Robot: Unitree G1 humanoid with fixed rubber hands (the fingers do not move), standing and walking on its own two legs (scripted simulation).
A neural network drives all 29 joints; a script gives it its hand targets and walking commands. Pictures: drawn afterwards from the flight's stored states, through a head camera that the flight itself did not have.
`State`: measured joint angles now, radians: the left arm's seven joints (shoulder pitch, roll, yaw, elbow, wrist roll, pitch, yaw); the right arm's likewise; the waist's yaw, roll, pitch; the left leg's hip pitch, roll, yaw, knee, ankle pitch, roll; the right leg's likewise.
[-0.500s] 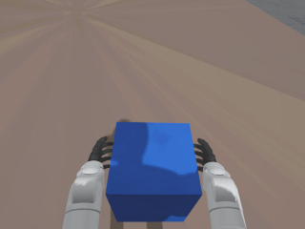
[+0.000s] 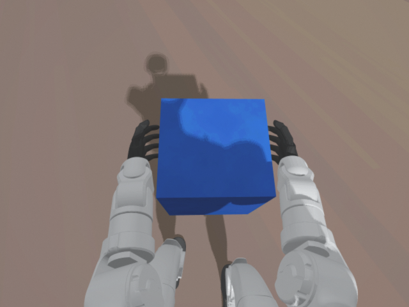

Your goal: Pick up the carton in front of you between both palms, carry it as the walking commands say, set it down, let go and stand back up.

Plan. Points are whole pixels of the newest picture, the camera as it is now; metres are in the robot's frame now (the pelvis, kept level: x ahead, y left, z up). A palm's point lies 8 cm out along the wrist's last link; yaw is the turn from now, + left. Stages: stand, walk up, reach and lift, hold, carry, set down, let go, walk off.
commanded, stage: set down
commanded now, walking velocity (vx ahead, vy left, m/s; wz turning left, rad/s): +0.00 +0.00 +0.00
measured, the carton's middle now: (210, 164) +0.40 +0.02 -0.13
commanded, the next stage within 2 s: none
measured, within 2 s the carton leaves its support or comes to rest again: neither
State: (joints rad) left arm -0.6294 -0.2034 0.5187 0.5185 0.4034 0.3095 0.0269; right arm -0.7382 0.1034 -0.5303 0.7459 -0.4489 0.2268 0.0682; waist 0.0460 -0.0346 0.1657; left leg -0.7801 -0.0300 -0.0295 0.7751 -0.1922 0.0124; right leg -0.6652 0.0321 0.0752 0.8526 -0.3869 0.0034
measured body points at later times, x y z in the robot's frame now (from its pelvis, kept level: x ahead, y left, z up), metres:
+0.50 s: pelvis +0.00 -0.03 -0.13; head +0.24 -0.01 +0.25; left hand +0.42 +0.17 -0.22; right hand +0.47 -0.13 -0.22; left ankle +0.11 +0.10 -0.70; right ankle +0.02 -0.14 -0.70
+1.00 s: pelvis -0.04 -0.02 -0.25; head +0.29 +0.00 +0.06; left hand +0.45 +0.20 -0.38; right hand +0.51 -0.10 -0.38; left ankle +0.11 +0.10 -0.70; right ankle +0.02 -0.14 -0.70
